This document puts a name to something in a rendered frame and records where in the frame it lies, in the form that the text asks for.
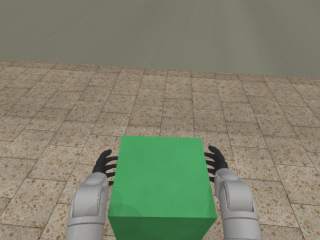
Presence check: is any left robot forearm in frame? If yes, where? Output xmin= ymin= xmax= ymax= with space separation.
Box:
xmin=65 ymin=172 xmax=109 ymax=240

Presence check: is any right robot forearm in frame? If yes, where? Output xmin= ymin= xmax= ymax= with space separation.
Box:
xmin=214 ymin=168 xmax=263 ymax=240

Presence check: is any robot right hand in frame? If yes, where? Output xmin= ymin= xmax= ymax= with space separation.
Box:
xmin=204 ymin=145 xmax=228 ymax=183

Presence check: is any carton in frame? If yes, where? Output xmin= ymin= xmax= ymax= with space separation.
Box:
xmin=107 ymin=135 xmax=218 ymax=240

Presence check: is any robot left hand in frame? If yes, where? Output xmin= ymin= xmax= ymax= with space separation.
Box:
xmin=92 ymin=149 xmax=118 ymax=186

